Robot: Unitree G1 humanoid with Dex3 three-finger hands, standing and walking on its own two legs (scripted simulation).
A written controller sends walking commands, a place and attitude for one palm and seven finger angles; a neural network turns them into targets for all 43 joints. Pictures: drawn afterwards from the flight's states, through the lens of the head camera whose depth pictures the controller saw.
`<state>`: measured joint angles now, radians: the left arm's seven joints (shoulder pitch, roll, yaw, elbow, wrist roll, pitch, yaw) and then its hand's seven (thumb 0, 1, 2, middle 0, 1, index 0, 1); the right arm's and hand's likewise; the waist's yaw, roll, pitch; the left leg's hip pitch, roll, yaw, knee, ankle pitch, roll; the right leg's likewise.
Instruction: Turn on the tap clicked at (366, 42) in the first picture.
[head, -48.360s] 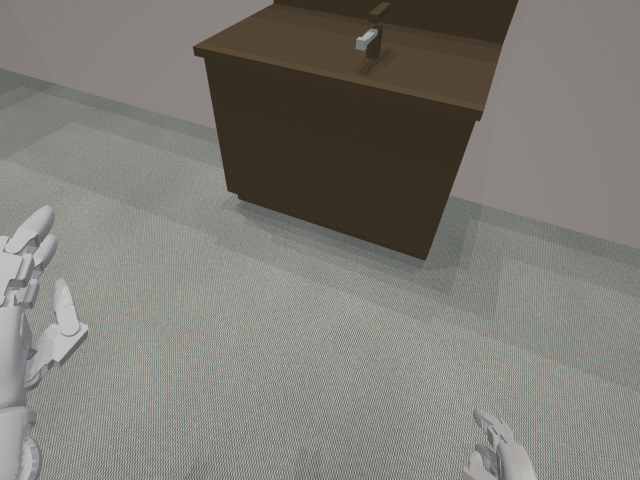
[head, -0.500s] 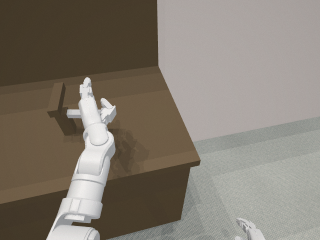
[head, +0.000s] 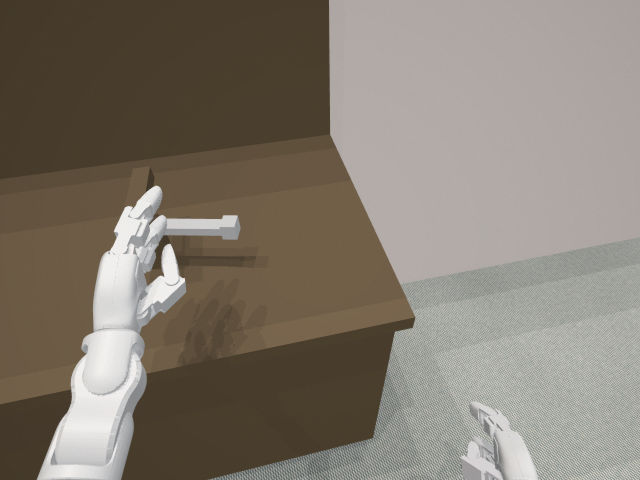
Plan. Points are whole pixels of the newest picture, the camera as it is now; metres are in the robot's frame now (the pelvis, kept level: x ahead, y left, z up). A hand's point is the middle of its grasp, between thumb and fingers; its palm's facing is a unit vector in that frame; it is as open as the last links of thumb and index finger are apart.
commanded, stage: draw the hand back beside the body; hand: left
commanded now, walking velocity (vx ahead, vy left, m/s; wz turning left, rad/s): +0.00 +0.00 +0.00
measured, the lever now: (230, 227) +0.47 +0.20 +0.05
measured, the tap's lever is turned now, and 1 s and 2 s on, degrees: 75 75 75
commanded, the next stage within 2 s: step back with the hand held close in 0.82 s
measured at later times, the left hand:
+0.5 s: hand (96, 325) +0.22 +0.25 +0.15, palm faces +0.39 -0.87 -0.32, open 7.4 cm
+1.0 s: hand (78, 336) +0.20 +0.25 +0.16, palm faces +0.42 -0.84 -0.34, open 7.4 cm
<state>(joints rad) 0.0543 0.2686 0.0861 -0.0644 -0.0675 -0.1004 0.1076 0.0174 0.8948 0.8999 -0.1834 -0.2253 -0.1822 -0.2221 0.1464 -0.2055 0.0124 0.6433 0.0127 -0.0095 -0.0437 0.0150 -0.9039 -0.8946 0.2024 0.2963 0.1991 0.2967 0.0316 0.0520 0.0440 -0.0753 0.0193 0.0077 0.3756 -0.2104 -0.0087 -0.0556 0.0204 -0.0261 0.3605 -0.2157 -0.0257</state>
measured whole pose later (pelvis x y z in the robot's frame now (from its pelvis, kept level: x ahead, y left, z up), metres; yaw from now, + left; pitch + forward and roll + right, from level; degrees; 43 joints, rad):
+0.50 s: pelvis +0.01 +0.01 +0.00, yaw +0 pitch -5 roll -1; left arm 0.39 0.32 0.24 -0.36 -0.07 -0.12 0.11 0.02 0.89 0.90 -0.21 -0.30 -0.21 -0.29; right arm 0.18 -0.22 -0.01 0.64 0.00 -0.05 -0.04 0.02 -0.90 -0.89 0.20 0.30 0.20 0.30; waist 0.06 0.05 0.03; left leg -0.08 0.01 0.00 0.41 -0.24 0.00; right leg -0.05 0.01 -0.03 0.36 -0.23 -0.01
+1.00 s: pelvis +0.00 +0.01 +0.00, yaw +1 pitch -4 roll -1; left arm 0.41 0.33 0.28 -0.38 -0.08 -0.14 0.10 0.02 0.89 0.90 -0.21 -0.30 -0.21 -0.30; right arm 0.17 -0.21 0.01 0.64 0.01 -0.07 -0.05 0.02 -0.90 -0.89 0.20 0.30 0.20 0.30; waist 0.06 0.06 0.03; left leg -0.12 0.02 -0.01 0.44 -0.24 0.00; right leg -0.07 0.02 -0.04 0.38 -0.23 -0.02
